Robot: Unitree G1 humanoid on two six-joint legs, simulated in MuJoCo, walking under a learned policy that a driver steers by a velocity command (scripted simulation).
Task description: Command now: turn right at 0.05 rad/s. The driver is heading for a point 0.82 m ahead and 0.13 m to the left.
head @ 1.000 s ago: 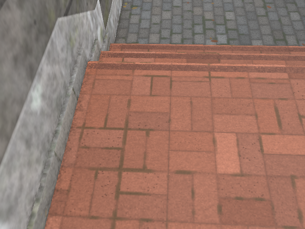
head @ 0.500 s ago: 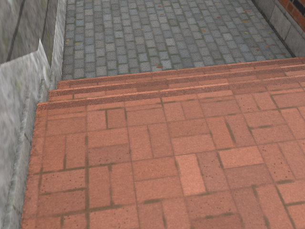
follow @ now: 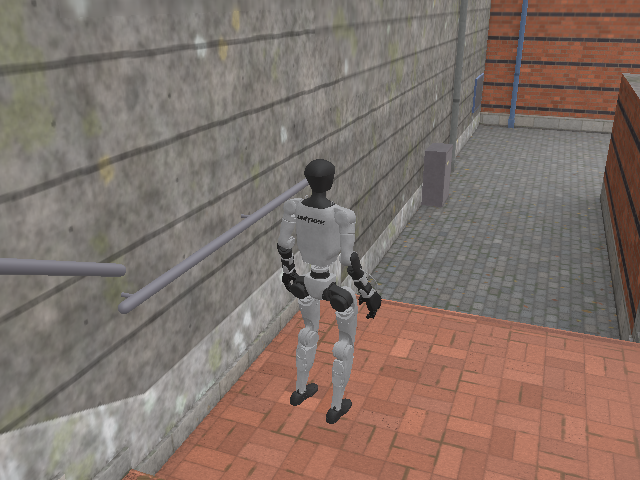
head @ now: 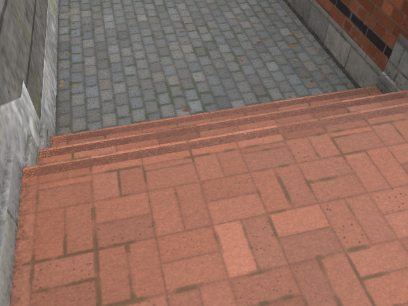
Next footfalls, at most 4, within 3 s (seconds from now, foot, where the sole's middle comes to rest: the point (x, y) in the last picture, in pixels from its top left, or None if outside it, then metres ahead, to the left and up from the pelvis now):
1.72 right None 0.42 -0.08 -0.78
2.28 left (195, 251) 0.74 0.05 -0.78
2.76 right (226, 212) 0.90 -0.07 -0.78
2.96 left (180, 239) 0.78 0.11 -0.78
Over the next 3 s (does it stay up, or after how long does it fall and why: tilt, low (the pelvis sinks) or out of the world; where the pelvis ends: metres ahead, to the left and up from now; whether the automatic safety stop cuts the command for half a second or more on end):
stays up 0.79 0.00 -0.01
